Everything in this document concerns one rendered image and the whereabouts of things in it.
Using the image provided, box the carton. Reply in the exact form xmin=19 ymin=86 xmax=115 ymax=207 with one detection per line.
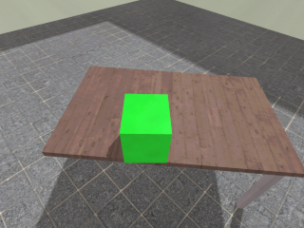
xmin=120 ymin=94 xmax=172 ymax=163

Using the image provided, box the table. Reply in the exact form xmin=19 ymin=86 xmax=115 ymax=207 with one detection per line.
xmin=42 ymin=66 xmax=304 ymax=209

